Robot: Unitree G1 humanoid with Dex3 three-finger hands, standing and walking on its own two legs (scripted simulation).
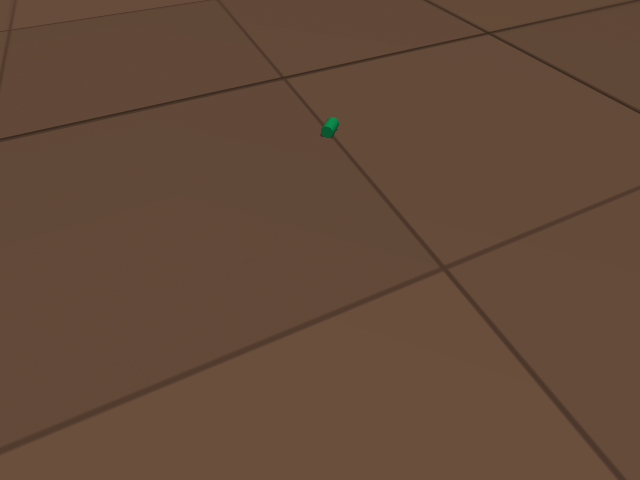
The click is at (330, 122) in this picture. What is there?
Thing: lying can
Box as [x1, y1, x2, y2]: [321, 117, 338, 137]
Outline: 334,117 329,117 321,129 322,134 326,137 331,136 338,125 338,121
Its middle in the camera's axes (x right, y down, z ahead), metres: +0.07 -0.64 +2.17
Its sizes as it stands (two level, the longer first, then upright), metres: 0.103 0.072 0.072
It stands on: the floor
